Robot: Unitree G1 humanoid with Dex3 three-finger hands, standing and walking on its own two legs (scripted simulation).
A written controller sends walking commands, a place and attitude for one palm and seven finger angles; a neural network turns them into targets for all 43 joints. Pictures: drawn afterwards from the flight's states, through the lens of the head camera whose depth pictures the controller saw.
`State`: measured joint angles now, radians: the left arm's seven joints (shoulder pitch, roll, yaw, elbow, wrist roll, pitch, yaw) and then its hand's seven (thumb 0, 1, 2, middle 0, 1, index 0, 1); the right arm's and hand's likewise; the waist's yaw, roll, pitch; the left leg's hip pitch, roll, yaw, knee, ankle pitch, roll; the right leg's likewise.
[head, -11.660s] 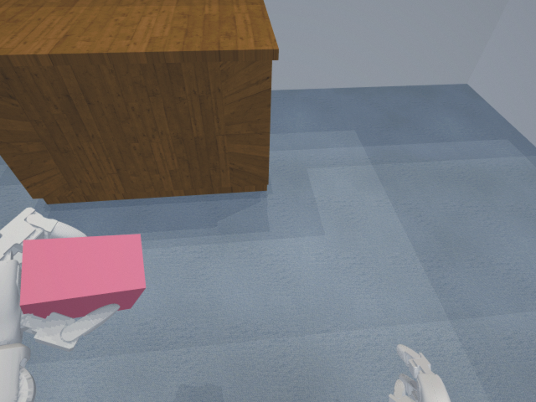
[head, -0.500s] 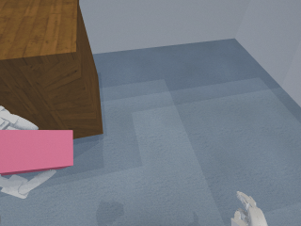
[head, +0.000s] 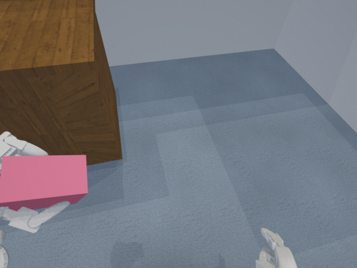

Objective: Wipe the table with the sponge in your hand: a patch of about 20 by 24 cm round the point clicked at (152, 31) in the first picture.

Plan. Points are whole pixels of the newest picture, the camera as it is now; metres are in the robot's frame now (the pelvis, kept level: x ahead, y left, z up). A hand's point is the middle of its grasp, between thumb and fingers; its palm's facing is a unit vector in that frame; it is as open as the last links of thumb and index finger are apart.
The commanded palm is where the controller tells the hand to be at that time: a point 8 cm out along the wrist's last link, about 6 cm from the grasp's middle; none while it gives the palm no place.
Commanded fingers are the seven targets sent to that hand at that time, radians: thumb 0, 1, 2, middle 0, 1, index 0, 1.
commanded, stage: come to a stop and stand still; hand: left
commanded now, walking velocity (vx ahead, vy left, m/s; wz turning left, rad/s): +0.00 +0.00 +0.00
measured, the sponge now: (56, 182) +0.23 +0.22 +0.14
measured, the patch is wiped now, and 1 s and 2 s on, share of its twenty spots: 0.00 0.00 0.00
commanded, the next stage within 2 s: look again from close up in 0.22 s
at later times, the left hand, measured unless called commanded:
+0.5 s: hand (6, 160) +0.23 +0.28 +0.19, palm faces +0.47 -0.79 -0.40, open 10.6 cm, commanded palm +0.14 +0.28 +0.18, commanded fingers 0.00 0.10 1.30 -1.20 -1.60 -1.20 -1.60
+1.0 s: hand (37, 159) +0.25 +0.26 +0.16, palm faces +0.36 -0.87 -0.34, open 10.6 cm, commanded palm +0.19 +0.30 +0.18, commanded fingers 0.00 0.10 1.30 -1.20 -1.60 -1.20 -1.60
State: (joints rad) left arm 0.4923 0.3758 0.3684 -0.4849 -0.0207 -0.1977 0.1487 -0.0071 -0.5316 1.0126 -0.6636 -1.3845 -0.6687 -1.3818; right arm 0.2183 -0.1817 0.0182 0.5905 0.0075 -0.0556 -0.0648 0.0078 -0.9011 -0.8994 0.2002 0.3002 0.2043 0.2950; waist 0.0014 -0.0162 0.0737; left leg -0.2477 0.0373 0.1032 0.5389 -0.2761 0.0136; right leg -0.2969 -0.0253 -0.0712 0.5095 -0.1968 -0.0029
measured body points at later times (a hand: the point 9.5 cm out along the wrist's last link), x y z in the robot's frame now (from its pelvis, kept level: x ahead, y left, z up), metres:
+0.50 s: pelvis -0.03 +0.00 +0.00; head +0.01 +0.01 +0.45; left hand +0.20 +0.32 +0.21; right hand +0.13 -0.23 -0.08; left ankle +0.01 +0.11 -0.73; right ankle +0.05 -0.12 -0.73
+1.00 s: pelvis +0.03 +0.02 +0.00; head +0.03 +0.04 +0.45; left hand +0.23 +0.30 +0.18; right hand +0.21 -0.19 -0.05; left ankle +0.01 +0.11 -0.73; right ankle +0.05 -0.11 -0.73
